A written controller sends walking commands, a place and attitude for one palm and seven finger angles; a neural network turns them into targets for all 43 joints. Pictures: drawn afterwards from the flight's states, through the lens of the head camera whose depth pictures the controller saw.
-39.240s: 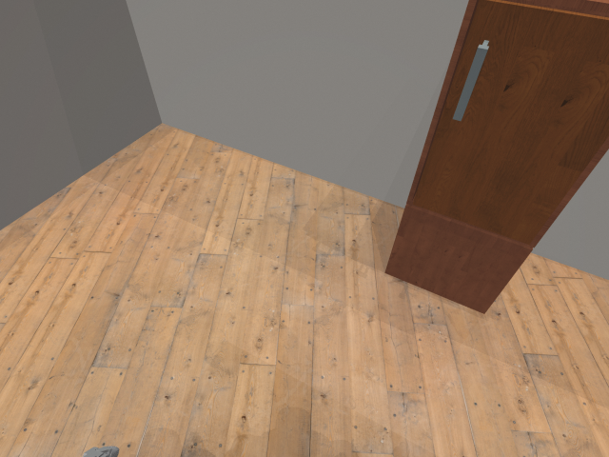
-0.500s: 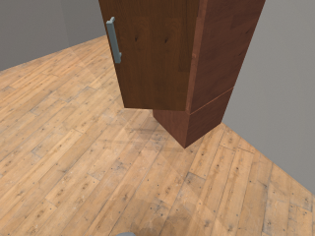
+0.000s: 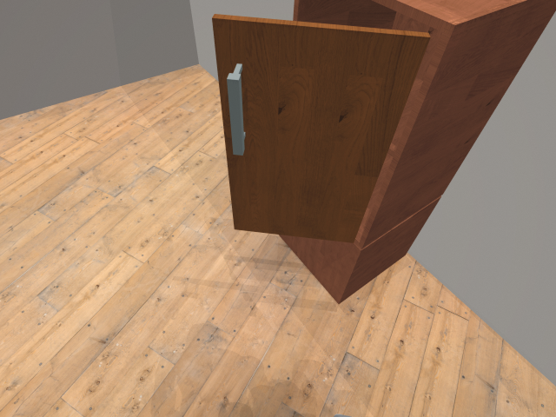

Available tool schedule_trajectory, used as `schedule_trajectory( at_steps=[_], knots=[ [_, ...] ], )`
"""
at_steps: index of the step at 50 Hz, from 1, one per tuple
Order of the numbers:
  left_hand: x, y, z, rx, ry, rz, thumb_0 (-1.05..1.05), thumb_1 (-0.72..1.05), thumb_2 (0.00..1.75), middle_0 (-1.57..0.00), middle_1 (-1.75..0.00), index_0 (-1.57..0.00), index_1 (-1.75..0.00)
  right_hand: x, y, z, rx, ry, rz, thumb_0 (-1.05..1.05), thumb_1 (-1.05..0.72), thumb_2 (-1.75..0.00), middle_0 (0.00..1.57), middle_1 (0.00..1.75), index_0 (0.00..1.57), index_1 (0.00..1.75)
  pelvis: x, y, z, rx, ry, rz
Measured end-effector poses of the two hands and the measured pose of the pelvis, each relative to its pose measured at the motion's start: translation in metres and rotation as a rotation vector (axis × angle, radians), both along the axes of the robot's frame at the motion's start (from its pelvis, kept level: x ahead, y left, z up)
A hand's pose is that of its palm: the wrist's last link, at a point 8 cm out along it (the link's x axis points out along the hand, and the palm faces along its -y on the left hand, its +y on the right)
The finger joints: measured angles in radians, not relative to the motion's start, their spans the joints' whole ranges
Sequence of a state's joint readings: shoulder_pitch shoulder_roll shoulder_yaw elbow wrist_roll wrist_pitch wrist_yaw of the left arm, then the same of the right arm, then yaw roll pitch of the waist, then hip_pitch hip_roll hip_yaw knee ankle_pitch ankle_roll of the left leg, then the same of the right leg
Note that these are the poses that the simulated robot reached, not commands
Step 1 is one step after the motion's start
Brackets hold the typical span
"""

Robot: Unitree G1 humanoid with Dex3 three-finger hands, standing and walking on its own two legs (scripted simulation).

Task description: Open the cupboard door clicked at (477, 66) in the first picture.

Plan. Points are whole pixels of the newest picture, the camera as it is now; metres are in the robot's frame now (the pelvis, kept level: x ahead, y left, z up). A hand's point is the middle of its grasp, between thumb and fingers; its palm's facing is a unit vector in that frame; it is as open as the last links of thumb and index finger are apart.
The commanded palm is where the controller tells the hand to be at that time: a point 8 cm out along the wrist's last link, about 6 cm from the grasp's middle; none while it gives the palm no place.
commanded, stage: come to a stop and stand still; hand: left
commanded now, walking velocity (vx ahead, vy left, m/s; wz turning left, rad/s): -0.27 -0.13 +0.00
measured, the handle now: (238, 111) +0.63 +0.13 +0.09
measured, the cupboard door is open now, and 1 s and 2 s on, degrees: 48 48 48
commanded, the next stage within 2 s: look again from close up in 1.00 s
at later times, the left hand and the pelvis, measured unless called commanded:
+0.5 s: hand out of the picture +0.09 +0.19 -0.19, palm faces +0.06 -0.98 -0.16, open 7.4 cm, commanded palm none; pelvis +0.02 +0.01 -0.01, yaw +0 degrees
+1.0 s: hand out of the picture +0.00 +0.17 -0.18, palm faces +0.02 -0.99 -0.16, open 7.4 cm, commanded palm none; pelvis +0.00 +0.01 +0.00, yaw -1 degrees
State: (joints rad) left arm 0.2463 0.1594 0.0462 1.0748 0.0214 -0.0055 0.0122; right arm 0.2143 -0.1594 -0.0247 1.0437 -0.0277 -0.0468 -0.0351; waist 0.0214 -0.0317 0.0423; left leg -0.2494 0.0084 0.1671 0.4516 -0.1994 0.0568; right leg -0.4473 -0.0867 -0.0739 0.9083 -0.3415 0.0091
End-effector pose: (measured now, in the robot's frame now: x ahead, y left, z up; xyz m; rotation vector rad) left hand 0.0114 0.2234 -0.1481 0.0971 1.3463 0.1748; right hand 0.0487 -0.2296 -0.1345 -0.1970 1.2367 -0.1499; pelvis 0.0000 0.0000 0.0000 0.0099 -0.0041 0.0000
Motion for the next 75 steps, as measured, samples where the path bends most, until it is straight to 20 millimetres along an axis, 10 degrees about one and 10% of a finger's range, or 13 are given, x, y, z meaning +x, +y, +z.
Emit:
schedule_trajectory(
  at_steps=[7, 16, 34, 45, 57, 75],
  knots=[
    [0.067, 0.004, 0.002, 0.059, -0.080, -0.051, 0.01, 0.93, 0.90, -0.20, -0.30, -0.20, -0.30, -0.009, -0.006, -0.018, 0.035, 0.113, -0.069, 0.00, -0.93, -0.90, 0.20, 0.30, 0.20, 0.30, 0.026, -0.013, -0.008, 0.015, -0.003, -0.009],
    [0.090, -0.008, 0.008, 0.057, -0.106, -0.070, 0.01, 0.91, 0.90, -0.20, -0.30, -0.20, -0.30, -0.006, -0.017, -0.017, 0.030, 0.165, -0.102, 0.00, -0.92, -0.90, 0.20, 0.30, 0.20, 0.30, 0.030, -0.014, -0.005, 0.000, 0.011, 0.005],
    [0.024, 0.026, -0.003, 0.030, -0.004, -0.013, 0.01, 0.91, 0.90, -0.20, -0.30, -0.20, -0.30, 0.004, 0.014, -0.004, 0.000, 0.052, -0.031, 0.00, -0.93, -0.90, 0.20, 0.30, 0.20, 0.30, 0.010, 0.012, -0.003, 0.006, 0.009, -0.007],
    [-0.015, 0.007, 0.004, 0.010, 0.065, -0.036, 0.01, 0.91, 0.90, -0.20, -0.30, -0.20, -0.30, -0.032, 0.009, -0.004, 0.029, 0.105, -0.060, 0.00, -0.92, -0.90, 0.20, 0.30, 0.20, 0.30, 0.000, 0.008, 0.004, -0.008, -0.009, -0.011],
    [-0.025, -0.011, -0.001, -0.017, 0.078, -0.053, 0.01, 0.91, 0.90, -0.20, -0.30, -0.20, -0.30, -0.080, 0.017, -0.005, 0.046, 0.214, -0.091, 0.00, -0.91, -0.90, 0.20, 0.30, 0.20, 0.30, -0.004, 0.005, 0.003, -0.020, -0.006, -0.013],
    [-0.007, 0.015, 0.011, 0.069, -0.011, -0.081, 0.01, 0.91, 0.90, -0.20, -0.30, -0.20, -0.30, -0.055, 0.018, -0.019, 0.077, 0.082, -0.058, 0.01, -0.93, -0.90, 0.20, 0.30, 0.20, 0.30, -0.008, 0.009, -0.003, 0.001, -0.020, -0.023]
  ],
)
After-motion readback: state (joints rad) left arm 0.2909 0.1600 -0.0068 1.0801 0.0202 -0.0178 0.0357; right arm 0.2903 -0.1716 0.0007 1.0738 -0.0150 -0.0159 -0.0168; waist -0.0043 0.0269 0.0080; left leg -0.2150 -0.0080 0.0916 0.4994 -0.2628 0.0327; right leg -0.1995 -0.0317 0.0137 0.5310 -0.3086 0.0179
